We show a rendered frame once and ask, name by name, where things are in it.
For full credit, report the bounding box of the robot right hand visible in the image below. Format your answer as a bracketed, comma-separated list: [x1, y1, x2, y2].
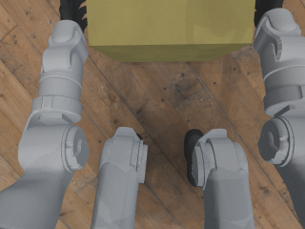
[254, 0, 284, 27]

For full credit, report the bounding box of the robot left upper arm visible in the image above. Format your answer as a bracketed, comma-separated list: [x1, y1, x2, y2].
[0, 124, 90, 229]

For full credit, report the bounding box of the carton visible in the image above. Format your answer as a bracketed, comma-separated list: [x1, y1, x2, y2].
[86, 0, 255, 63]

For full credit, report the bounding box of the robot right upper arm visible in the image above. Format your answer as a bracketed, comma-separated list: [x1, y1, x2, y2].
[257, 115, 305, 229]

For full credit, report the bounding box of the left robot forearm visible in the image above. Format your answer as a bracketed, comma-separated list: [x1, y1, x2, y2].
[17, 19, 89, 167]

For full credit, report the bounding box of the right robot forearm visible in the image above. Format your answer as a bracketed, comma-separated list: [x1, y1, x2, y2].
[253, 8, 305, 117]

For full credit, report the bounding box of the robot right shin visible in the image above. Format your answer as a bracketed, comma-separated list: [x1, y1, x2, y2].
[192, 129, 249, 177]

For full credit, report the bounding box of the robot shin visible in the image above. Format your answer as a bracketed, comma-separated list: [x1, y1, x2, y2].
[98, 127, 140, 173]
[192, 129, 249, 177]

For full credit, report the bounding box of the robot left shin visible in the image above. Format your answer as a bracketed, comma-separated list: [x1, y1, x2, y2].
[98, 127, 140, 173]

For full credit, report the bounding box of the robot left hand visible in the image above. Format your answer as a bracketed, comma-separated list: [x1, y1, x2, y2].
[59, 0, 88, 33]

